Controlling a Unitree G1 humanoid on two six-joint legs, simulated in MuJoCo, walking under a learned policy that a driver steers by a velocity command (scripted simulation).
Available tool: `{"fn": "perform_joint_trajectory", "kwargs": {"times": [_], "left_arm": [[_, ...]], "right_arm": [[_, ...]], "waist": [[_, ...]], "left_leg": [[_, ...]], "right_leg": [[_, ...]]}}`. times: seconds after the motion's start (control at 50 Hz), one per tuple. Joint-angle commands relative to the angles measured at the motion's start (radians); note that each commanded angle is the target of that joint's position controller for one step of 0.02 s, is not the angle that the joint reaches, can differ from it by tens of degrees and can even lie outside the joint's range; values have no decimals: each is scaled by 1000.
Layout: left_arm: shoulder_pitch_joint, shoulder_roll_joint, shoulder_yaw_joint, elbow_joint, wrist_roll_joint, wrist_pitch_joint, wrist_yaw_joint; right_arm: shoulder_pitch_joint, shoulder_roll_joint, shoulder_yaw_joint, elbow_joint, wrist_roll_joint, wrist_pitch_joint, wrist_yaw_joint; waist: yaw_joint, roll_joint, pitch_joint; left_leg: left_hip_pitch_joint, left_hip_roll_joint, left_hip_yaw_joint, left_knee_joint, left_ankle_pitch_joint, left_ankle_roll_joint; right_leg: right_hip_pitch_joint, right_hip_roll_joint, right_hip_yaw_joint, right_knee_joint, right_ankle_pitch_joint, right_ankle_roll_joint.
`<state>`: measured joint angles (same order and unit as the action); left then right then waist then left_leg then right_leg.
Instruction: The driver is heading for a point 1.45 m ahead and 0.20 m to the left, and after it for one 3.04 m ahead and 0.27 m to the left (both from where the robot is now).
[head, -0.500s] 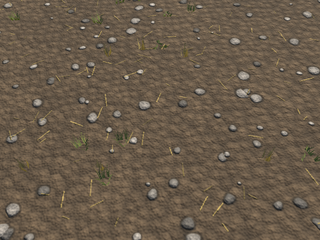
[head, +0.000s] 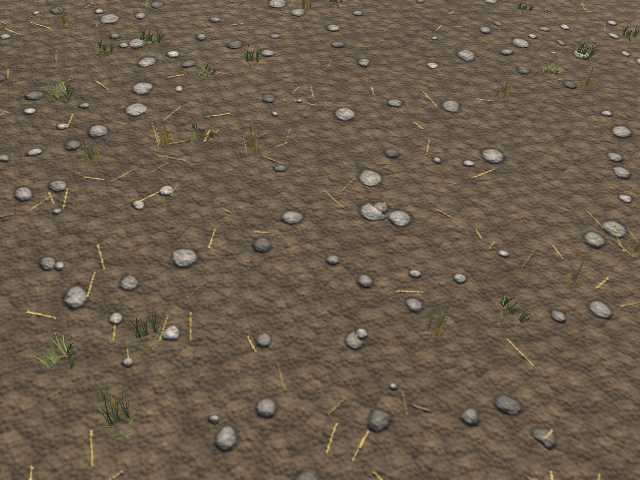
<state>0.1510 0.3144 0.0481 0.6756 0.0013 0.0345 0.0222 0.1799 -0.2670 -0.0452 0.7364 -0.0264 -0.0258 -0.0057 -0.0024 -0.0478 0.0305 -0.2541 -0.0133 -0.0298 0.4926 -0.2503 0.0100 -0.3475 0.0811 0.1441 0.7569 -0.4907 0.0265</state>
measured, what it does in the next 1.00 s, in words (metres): steps on the spot: right foot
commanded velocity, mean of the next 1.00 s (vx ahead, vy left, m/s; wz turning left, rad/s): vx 0.06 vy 0.00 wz -0.04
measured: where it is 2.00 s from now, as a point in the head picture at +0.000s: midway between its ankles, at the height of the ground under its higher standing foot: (319, 447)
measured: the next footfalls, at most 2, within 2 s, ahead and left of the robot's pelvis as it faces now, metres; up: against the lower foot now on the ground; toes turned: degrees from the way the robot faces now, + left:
right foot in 0.18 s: +0.02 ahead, -0.15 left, +0.00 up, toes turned +3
right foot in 1.44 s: +0.44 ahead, -0.12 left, +0.00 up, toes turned -1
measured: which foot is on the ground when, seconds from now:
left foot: down 0.00-1.00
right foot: up 0.00-0.16, down 0.18-0.96, up 0.98-1.00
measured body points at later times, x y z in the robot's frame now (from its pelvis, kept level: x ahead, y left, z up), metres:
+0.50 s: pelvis +0.00 -0.03 +0.00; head +0.01 -0.04 +0.45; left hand +0.11 +0.22 -0.12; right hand +0.10 -0.30 -0.12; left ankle +0.01 +0.12 -0.74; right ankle -0.02 -0.15 -0.74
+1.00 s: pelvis +0.05 +0.00 -0.01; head +0.05 +0.02 +0.44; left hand +0.09 +0.28 -0.15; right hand +0.09 -0.28 -0.13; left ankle +0.03 +0.10 -0.74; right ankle -0.03 -0.14 -0.72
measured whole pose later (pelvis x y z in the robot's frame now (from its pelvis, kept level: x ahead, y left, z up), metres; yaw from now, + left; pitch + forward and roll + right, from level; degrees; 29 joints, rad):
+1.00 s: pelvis +0.05 +0.00 -0.01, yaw +0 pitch -1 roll +0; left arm 0.32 0.28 0.04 0.93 -0.02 -0.02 0.02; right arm 0.28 -0.26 -0.05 0.99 0.02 -0.10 0.01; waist -0.01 -0.04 0.00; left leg -0.23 -0.01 0.04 0.56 -0.31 0.04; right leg -0.19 0.00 0.07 0.70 -0.44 -0.01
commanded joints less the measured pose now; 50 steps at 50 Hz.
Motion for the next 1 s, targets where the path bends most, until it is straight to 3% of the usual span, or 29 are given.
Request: {"fn": "perform_joint_trajectory", "kwargs": {"times": [0.02, 0.08, 0.1, 0.14, 0.16, 0.18, 0.2, 0.22, 0.24, 0.26, 0.36, 0.54, 0.72, 0.76, 0.78, 0.82, 0.86, 0.9, 0.92, 0.94, 0.96, 0.98, 1.0], "left_arm": [[18, 127, 49, -45, -4, 1, 11], [25, 42, 21, -25, -8, 0, 2], [15, 34, 17, -22, -11, -2, 0], [46, 38, 21, 4, -14, -3, -3], [48, 52, 22, 10, -7, -3, -5], [40, 95, 28, 0, 3, -1, -1], [42, 158, 39, -7, 7, 3, 7], [31, 126, 35, 13, 9, 2, -2], [15, 83, 25, 4, 10, -4, -11], [18, 68, 19, 15, 17, -11, -11], [51, 66, 9, 47, 12, -40, -6], [70, 52, 0, 99, 8, -50, -4], [84, 41, -4, 169, 5, -51, -4], [107, 56, 2, 192, -3, -44, 1], [116, 84, 11, 194, -8, -40, 3], [158, 136, 26, 201, -15, -47, 4], [152, 134, 29, 201, -18, -68, 7], [100, 116, 27, 186, -31, -76, 4], [45, 115, 26, 172, -40, -73, 3], [27, 98, 22, 164, -34, -71, 1], [14, 44, 6, 153, -22, -76, -2], [3, -8, -8, 111, -14, -90, 1], [12, 38, 7, 103, -37, -106, 3]], "right_arm": [[-57, -160, -31, -64, 18, -20, -7], [-68, -143, -26, -51, 21, -2, -5], [-53, -140, -25, -45, 20, 6, -5], [-46, -138, -22, -35, 30, 17, -4], [-19, -133, -19, -25, 35, 15, -3], [10, -125, -14, -18, 27, 5, 1], [35, -122, -10, -18, 5, -9, 11], [30, -90, -2, -10, 2, -14, 11], [-25, -116, -5, -7, 2, -13, 9], [-46, -112, -6, -7, 7, -10, 5], [-19, -108, -8, 25, 16, 10, -15], [9, -115, -13, 108, 20, 19, -28], [36, -114, -14, 189, 23, 23, -40], [52, -99, -11, 210, 29, 26, -42], [39, -93, -10, 207, 34, 23, -42], [-16, -75, -5, 172, 43, -2, -35], [-30, -79, -7, 156, 59, -37, -17], [14, -77, -7, 169, 64, -65, 4], [96, -75, -12, 209, 62, -74, 11], [191, -82, -22, 262, 52, -75, 13], [292, -109, -34, 295, 42, -74, 14], [392, -231, -60, 302, 44, -78, 18], [365, -205, -43, 293, 27, -89, 27]], "waist": [[14, 196, -60], [12, 210, -77], [-2, 223, -90], [13, 223, -106], [10, 207, -104], [-6, 155, -115], [-41, 36, -125], [-44, -59, -127], [-14, -20, -83], [-11, -10, -68], [-13, -17, -24], [-9, 30, -13], [-9, 37, -10], [-2, 5, -16], [11, -34, 18], [41, -142, 103], [34, -162, 160], [-7, -130, 140], [-56, -103, 103], [-89, -65, 59], [-120, 54, 13], [-135, 337, -24], [-110, 303, 2]], "left_leg": [[114, 291, -289, -160, 371, 211], [117, 207, -165, -116, 480, 173], [130, 200, -155, -103, 512, 174], [137, 182, -140, -73, 494, 157], [116, 172, -140, -76, 434, 127], [67, 159, -136, -75, 329, 76], [20, 105, -82, -46, 217, 32], [75, 54, -16, -62, 90, -15], [85, 48, -7, -40, 80, -39], [87, 49, -4, -32, 98, -41], [88, 54, -11, -27, 147, -38], [94, 56, -13, -41, 163, -59], [98, 56, -10, -51, 172, -61], [69, 7, 46, -3, -48, -54], [5, -20, 78, 58, -170, -46], [-148, -16, 85, 215, -222, -23], [-232, 47, 19, 304, -241, 24], [-169, 69, 22, 166, -240, 64], [15, 42, 62, 24, -104, 71], [191, -1, 82, -29, 18, 52], [323, 80, -57, -91, -19, 60], [429, 307, -475, -271, -190, 173], [386, 406, -694, -346, -297, 261]], "right_leg": [[-94, -62, 16, 193, -61, 56], [0, -80, -70, 2, -5, 73], [34, -79, -91, -76, 40, 73], [135, -65, -129, -313, 231, 56], [198, -69, -119, -410, 353, 37], [272, -121, -55, -403, 468, 10], [308, -189, 1, -331, 628, -32], [211, -181, -1, -323, 454, -74], [163, -162, 1, -345, 368, -79], [139, -159, 1, -357, 339, -70], [108, -141, -11, -354, 360, -50], [120, -127, -21, -356, 370, -55], [133, -110, -43, -359, 390, -54], [134, -102, -33, -393, 103, -77], [115, -130, 21, -433, -113, -110], [93, -282, 247, -562, -370, -207], [88, -372, 362, -610, -310, -264], [111, -351, 281, -573, -173, -235], [39, -294, 184, -532, -91, -197], [-29, -227, 97, -446, -5, -164], [-110, -149, -12, -238, 92, -116], [-284, -21, -148, 92, 33, -41], [-377, -31, -55, 294, -92, -47]]}}
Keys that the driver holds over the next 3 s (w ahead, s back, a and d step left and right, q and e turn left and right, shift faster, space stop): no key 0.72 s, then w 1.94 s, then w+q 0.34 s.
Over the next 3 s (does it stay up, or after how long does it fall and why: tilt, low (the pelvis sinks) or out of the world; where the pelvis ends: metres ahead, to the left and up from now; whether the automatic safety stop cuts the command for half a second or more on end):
stays up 1.13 -0.02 0.00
